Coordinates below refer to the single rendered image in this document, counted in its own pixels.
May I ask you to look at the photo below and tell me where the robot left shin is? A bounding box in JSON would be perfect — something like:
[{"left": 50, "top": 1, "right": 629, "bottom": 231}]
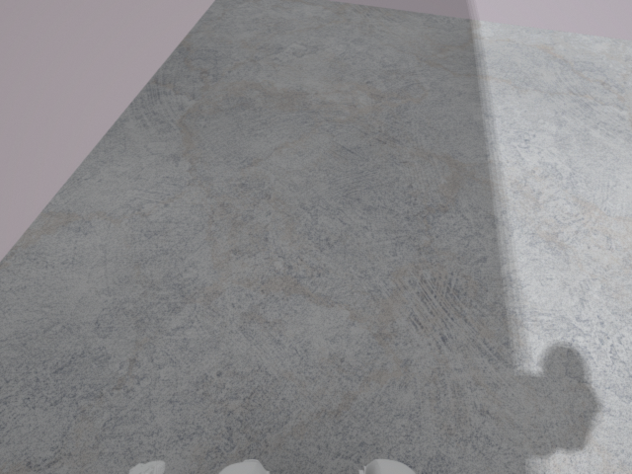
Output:
[{"left": 243, "top": 459, "right": 265, "bottom": 469}]

